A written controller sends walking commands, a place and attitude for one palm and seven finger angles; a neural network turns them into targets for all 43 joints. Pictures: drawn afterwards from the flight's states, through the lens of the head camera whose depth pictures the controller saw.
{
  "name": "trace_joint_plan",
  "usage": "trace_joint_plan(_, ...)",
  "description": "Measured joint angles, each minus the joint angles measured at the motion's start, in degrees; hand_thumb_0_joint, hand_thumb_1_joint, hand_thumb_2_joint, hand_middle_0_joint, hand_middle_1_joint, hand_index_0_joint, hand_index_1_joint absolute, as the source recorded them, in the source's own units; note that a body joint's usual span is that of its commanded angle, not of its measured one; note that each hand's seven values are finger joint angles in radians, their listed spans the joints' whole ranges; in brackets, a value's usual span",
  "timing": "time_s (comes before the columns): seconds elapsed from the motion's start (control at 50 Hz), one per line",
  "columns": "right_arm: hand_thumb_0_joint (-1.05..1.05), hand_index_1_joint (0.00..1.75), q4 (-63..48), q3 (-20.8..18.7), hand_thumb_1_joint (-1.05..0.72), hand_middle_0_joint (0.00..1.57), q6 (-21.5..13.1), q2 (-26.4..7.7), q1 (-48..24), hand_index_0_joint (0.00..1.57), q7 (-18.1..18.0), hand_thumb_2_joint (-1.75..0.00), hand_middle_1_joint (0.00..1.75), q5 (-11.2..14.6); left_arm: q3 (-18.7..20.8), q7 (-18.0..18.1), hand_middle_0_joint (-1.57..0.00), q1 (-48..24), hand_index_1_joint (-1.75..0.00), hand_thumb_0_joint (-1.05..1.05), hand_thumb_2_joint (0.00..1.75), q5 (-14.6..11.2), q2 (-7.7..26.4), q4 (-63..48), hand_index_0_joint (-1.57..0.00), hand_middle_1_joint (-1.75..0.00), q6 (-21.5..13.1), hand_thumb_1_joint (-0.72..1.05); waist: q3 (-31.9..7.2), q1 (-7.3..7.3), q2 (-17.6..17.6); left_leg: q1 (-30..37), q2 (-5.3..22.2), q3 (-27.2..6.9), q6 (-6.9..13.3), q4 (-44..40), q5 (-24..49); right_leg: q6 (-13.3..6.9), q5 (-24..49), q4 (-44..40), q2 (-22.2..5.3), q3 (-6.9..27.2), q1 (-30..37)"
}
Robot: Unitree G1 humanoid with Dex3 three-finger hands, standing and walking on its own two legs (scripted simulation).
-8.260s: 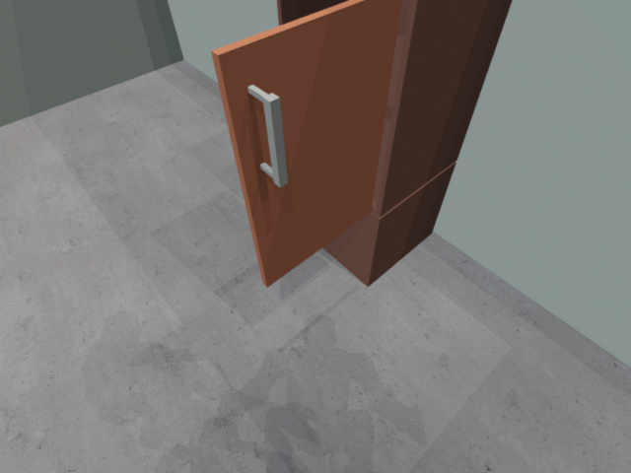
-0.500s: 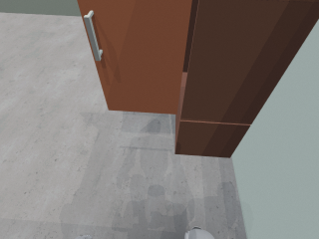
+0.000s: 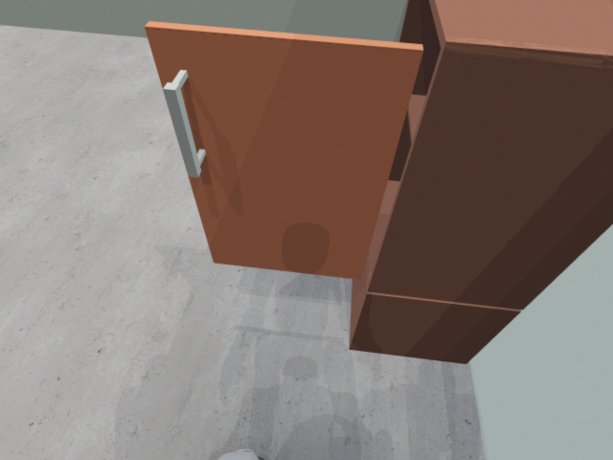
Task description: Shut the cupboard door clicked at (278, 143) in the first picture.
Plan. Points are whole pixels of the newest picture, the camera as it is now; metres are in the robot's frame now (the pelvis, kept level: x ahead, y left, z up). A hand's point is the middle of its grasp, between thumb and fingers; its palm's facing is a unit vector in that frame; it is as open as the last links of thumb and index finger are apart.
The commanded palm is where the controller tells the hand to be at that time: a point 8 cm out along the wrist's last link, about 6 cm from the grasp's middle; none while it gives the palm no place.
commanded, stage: take the last steps up to it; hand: left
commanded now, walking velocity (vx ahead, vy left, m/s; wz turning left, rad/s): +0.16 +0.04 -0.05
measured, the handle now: (188, 127) +0.57 +0.25 +0.10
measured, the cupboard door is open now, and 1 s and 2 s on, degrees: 90 90 90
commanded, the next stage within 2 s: come to a stop and stand still in 0.02 s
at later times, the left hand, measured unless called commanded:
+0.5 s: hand (184, 426) +0.18 +0.21 -0.18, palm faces -0.03 -0.97 -0.25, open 7.3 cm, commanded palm none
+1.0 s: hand out of the picture +0.12 +0.24 -0.18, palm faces -0.01 -0.98 -0.21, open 7.4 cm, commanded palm none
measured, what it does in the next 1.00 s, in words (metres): steps on the spot: left foot, then right foot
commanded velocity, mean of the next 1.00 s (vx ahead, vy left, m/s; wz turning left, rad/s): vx -0.10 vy -0.02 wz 0.00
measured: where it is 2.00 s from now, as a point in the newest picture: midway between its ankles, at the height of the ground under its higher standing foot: outside the picture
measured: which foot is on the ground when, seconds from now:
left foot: up 0.00-0.00, down 0.02-0.42, up 0.44-0.68, down 0.70-1.00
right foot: down 0.00-0.04, up 0.06-0.34, down 0.36-1.00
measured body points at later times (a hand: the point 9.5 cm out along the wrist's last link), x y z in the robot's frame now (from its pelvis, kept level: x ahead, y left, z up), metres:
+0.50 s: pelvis +0.10 +0.02 -0.01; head +0.15 +0.01 +0.44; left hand +0.19 +0.26 -0.16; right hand +0.13 -0.23 -0.17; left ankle +0.06 +0.13 -0.70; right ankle +0.11 -0.08 -0.74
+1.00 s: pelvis +0.08 +0.05 +0.00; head +0.10 +0.05 +0.45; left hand +0.12 +0.29 -0.16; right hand +0.12 -0.18 -0.16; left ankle +0.07 +0.15 -0.74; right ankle +0.05 -0.08 -0.74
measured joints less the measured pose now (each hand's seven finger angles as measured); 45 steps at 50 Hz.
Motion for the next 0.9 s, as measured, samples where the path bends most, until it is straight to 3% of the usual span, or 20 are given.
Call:
trace_joint_plan(0.04, 0.0, 0.3, -1.1, 0.3, -0.91, 0.2, -1.3, -0.8, -1.0, 0.2, -0.2, -0.89, 0.3, -0.3, -0.2, -0.1, -0.2, 2.1, -0.3, -0.01, 0.9, -0.1, -0.3, 0.7, -0.2, -0.3, 0.8, 0.92, -0.3, 0.27, 0.7, 2.3, -0.2, 0.6, 1.9, -3.0, 4.6, 0.1, -4.5, 7.1, -0.5, 0.4, -1.7)
trace_joint_plan(0.08, 0.0, 0.3, -1.8, 0.7, -0.91, 0.2, -2.0, 0.1, -2.3, 0.2, -1.0, -0.89, 0.3, -0.5, -0.3, 0.2, -0.2, 2.1, -0.3, 0.0, 0.9, -0.2, 0.3, 1.4, -0.19, -0.3, 2.0, 0.92, 0.6, 0.32, -1.0, 2.2, -1.2, 2.1, 3.7, 1.3, 1.4, -1.3, -10.6, 22.0, -1.3, 2.8, -7.2)
trace_joint_plan(0.12, 0.0, 0.3, -2.2, 1.3, -0.91, 0.2, -2.2, 1.0, -2.4, 0.2, -1.6, -0.89, 0.3, -0.4, -0.4, 0.4, -0.2, 1.2, -0.3, 0.0, 0.9, -0.1, 0.6, 1.7, -0.19, -0.3, 2.7, 0.92, 0.7, 0.32, -1.9, 3.7, -1.9, 3.1, 4.3, 1.2, -1.8, -2.0, -10.9, 34.3, -1.0, 3.7, -13.1)
trace_joint_plan(0.16, 0.0, 0.3, -1.9, 2.0, -0.91, 0.2, -2.3, 1.9, -1.7, 0.2, -2.2, -0.89, 0.3, -0.3, -0.5, 0.3, -0.2, -0.3, -0.3, 0.0, 0.9, -0.1, 0.5, 1.2, -0.19, -0.3, 3.0, 0.92, 0.9, 0.21, -2.0, 5.8, -2.5, 3.5, 3.9, -1.3, -1.7, -1.9, -8.6, 38.2, -0.9, 3.2, -17.1)
trace_joint_plan(0.26, -0.02, 0.3, 0.2, 2.0, -0.95, 0.21, -1.0, 1.5, -0.6, 0.21, -3.7, -0.89, 0.3, 0.1, -1.5, 0.9, -0.2, -4.3, -0.3, 0.0, 0.9, -0.5, -0.9, -1.6, -0.19, -0.3, 3.2, 0.91, 1.2, -0.74, -1.1, 9.7, -3.3, 3.3, 4.4, -5.2, -1.5, -0.9, -3.8, 23.7, 0.0, 2.7, -17.3)
trace_joint_plan(0.36, -0.01, 0.3, 1.8, 1.5, -0.93, 0.21, 1.9, 1.5, 0.0, 0.21, -3.7, -0.89, 0.3, 0.3, -1.0, 1.0, -0.2, -6.5, -0.3, 0.01, 0.9, 0.0, 0.4, -4.4, -0.19, -0.3, 4.5, 0.93, 1.5, -1.29, -1.3, 10.0, -3.0, 3.6, 3.4, -0.8, -5.7, -1.9, 4.1, 13.1, 1.0, 2.8, -13.0)
trace_joint_plan(0.42, -0.01, 0.3, 1.8, 0.6, -0.92, 0.21, 3.1, 0.9, -0.2, 0.21, -3.6, -0.89, 0.3, 0.6, -0.9, 1.2, -0.2, -7.4, -0.3, 0.0, 0.9, 0.4, 0.8, -5.6, -0.19, -0.3, 4.7, 0.93, 2.0, -1.81, 0.2, 8.5, -1.7, 3.3, 2.4, 2.6, -7.2, -3.1, 0.1, 12.9, 2.2, 2.6, -12.7)
trace_joint_plan(0.5, 0.0, 0.3, 1.5, -0.1, -0.91, 0.2, 4.7, -0.2, -0.6, 0.2, -3.6, -0.89, 0.3, 1.2, -1.2, 1.9, -0.2, -9.0, -0.3, 0.0, 0.9, 0.1, 0.4, -6.3, -0.19, -0.3, 3.9, 0.92, 3.0, -2.51, 1.1, 3.3, -3.7, -1.7, 0.9, 18.8, -18.9, -3.8, 0.3, 11.6, 2.4, 2.0, -12.5)
trace_joint_plan(0.56, 0.0, 0.3, 1.6, 0.0, -0.91, 0.2, 5.3, -0.6, -1.1, 0.2, -3.5, -0.89, 0.3, 1.4, -1.4, 2.3, -0.2, -9.7, -0.3, 0.0, 0.9, 0.0, 0.0, -6.6, -0.19, -0.3, 3.7, 0.91, 3.5, -2.3, 0.7, 1.9, -4.9, -3.2, -0.1, 24.7, -20.7, -3.7, 2.1, 8.8, 2.1, 2.2, -11.5)
trace_joint_plan(0.64, 0.0, 0.3, 1.1, 0.5, -0.91, 0.2, 5.0, -0.1, -1.7, 0.2, -3.1, -0.89, 0.3, 1.4, -1.4, 2.3, -0.2, -10.0, -0.3, 0.0, 0.9, 0.0, 0.0, -6.6, -0.2, -0.3, 3.7, 0.91, 3.3, -1.91, -0.8, 4.7, -4.8, -2.6, -0.9, 15.4, -17.6, -2.8, 3.8, 6.4, 1.4, 2.7, -11.0)
trace_joint_plan(0.7, 0.0, 0.3, 0.4, 0.9, -0.91, 0.2, 3.8, 0.1, -1.2, 0.2, -2.7, -0.89, 0.3, 1.2, -1.4, 2.0, -0.2, -9.4, -0.3, 0.0, 0.9, -0.4, 0.0, -6.0, -0.2, -0.3, 4.0, 0.91, 2.5, -2.06, -0.7, 9.8, -3.4, -2.5, 0.1, 0.0, -6.2, -1.6, 3.2, 8.4, 1.6, 2.5, -12.1)
trace_joint_plan(0.76, 0.0, 0.3, 0.5, 1.5, -0.91, 0.2, 3.2, 1.2, -0.7, 0.2, -2.9, -0.89, 0.3, 0.4, -1.2, 1.8, -0.2, -9.4, -0.3, 0.0, 0.9, -0.7, 0.6, -5.3, -0.2, -0.3, 5.2, 0.91, 2.3, -1.51, -2.0, 10.1, -4.2, -1.8, 3.5, 0.1, -7.0, -0.9, -3.0, 12.7, 1.3, 3.8, -12.9)
trace_joint_plan(0.84, 0.0, 0.3, 0.6, 2.1, -0.92, 0.2, 2.6, 2.2, 0.0, 0.2, -3.9, -0.89, 0.3, -0.1, -1.1, 1.7, -0.2, -8.8, -0.3, 0.0, 0.9, -0.8, 0.8, -4.1, -0.2, -0.3, 6.1, 0.91, 2.0, -1.24, -1.9, 11.2, -4.7, -1.8, 4.3, -2.2, -5.9, -1.2, -8.8, 20.2, 2.5, 6.4, -12.8)
trace_joint_plan(0.9, 0.0, 0.3, 1.0, 2.1, -0.93, 0.21, 2.2, 1.8, 0.2, 0.21, -3.8, -0.89, 0.3, 0.2, -1.4, 1.6, -0.2, -7.8, -0.3, 0.0, 0.9, -0.9, 0.8, -3.6, -0.19, -0.3, 5.6, 0.91, 1.8, -1.07, -1.3, 11.5, -5.0, -1.8, 4.2, -3.4, -4.8, -1.3, -4.5, 13.8, 2.4, 6.4, -8.6)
